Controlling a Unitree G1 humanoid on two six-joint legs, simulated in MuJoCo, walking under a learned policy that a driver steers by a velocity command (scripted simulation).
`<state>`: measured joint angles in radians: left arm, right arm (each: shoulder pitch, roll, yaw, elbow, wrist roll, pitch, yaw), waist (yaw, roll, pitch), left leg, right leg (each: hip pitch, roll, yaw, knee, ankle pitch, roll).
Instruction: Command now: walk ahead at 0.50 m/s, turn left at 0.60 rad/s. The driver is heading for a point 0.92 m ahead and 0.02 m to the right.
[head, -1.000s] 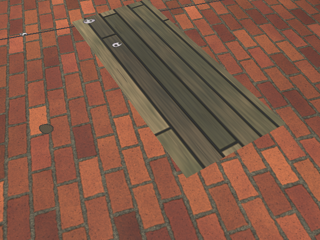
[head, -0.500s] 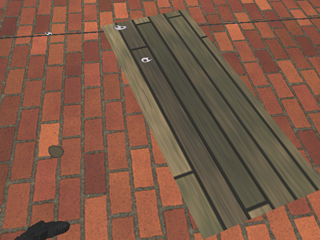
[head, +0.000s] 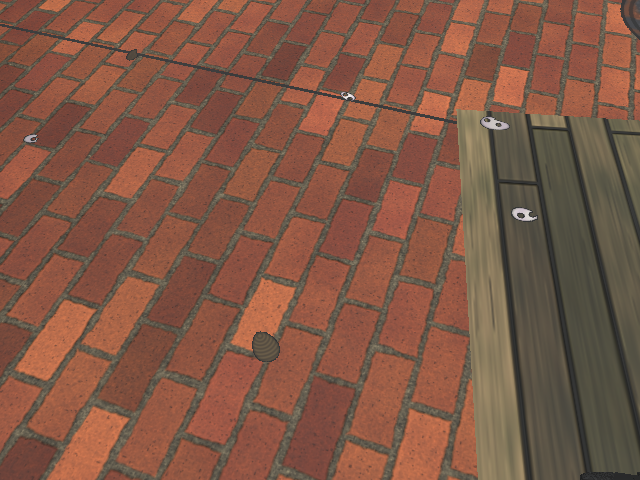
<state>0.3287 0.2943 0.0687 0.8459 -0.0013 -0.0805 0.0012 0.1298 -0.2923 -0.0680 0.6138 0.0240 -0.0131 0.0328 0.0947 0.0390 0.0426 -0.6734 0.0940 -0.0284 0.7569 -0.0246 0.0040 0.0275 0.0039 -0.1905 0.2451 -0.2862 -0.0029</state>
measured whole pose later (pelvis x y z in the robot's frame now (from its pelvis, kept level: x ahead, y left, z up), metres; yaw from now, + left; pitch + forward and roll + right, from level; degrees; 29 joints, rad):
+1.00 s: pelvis +0.57 +0.08 +0.01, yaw +8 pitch +2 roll +0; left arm 0.38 0.28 0.05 0.81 -0.02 -0.05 0.00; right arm 0.07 -0.28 -0.03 0.66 0.00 -0.09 0.01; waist 0.10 0.03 0.03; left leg -0.59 0.05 -0.11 0.58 0.00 -0.05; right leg -0.11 0.09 0.11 0.32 -0.24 -0.06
